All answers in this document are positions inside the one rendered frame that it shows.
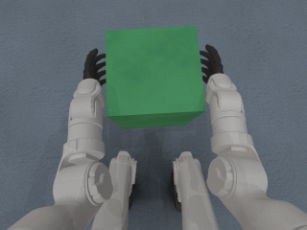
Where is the robot right foot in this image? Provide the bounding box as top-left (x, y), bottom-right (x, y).
top-left (171, 169), bottom-right (182, 212)

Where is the carton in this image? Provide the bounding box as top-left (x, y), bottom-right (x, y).
top-left (106, 26), bottom-right (206, 129)

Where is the robot right upper arm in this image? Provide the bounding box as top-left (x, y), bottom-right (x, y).
top-left (206, 154), bottom-right (307, 230)

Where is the robot left forearm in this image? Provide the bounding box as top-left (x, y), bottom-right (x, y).
top-left (53, 79), bottom-right (106, 193)

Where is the robot left shin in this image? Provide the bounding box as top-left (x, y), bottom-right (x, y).
top-left (109, 150), bottom-right (132, 193)

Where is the right robot hand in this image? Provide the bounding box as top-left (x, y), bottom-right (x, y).
top-left (200, 44), bottom-right (224, 84)

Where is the robot left upper arm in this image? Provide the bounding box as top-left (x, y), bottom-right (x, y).
top-left (7, 161), bottom-right (113, 230)

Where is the left robot hand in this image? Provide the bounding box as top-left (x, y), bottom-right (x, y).
top-left (83, 48), bottom-right (106, 86)

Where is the robot right forearm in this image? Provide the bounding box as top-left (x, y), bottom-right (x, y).
top-left (205, 73), bottom-right (268, 187)

